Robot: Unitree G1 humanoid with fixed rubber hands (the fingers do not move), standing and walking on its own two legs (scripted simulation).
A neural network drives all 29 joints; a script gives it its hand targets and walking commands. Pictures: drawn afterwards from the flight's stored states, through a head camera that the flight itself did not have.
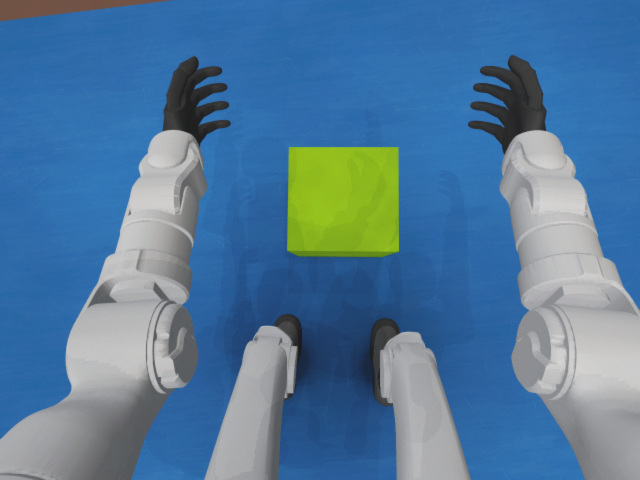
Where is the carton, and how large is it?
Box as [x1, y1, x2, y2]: [287, 147, 398, 256]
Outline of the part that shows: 289,147 287,226 288,251 297,255 304,256 383,256 398,251 397,147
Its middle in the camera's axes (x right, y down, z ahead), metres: +0.04 -0.08 +0.85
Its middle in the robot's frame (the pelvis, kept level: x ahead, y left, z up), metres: +0.48 +0.00 -0.51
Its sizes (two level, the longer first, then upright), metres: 0.210 0.200 0.250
